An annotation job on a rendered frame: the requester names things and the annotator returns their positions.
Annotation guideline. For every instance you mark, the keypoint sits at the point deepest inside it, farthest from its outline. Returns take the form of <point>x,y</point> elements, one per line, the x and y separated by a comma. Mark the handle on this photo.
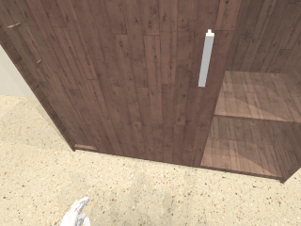
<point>207,50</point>
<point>16,35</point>

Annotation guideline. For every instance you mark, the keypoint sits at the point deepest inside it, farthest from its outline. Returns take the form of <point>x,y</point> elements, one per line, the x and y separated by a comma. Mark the left robot hand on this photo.
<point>72,218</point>

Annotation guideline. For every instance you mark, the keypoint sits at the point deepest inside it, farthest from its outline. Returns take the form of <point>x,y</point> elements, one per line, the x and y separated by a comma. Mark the wardrobe door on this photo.
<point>132,69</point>
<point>14,12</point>

